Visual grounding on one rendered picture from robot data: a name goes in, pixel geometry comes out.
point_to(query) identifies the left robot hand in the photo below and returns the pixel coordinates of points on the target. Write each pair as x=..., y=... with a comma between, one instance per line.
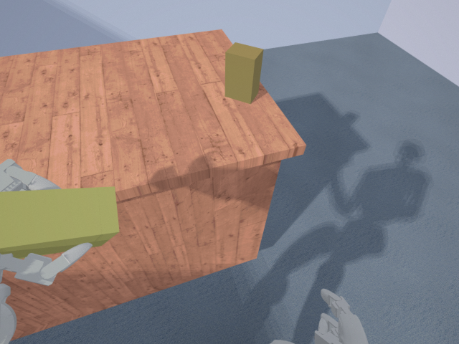
x=34, y=268

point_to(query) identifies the robot left forearm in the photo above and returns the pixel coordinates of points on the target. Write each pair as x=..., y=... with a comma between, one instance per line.
x=7, y=316

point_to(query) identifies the sponge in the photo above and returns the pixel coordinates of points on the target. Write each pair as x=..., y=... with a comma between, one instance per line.
x=56, y=220

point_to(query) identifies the table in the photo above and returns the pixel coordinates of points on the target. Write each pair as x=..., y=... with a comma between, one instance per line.
x=194, y=171

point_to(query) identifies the right robot hand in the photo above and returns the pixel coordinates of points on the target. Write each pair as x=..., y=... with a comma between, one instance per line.
x=348, y=330

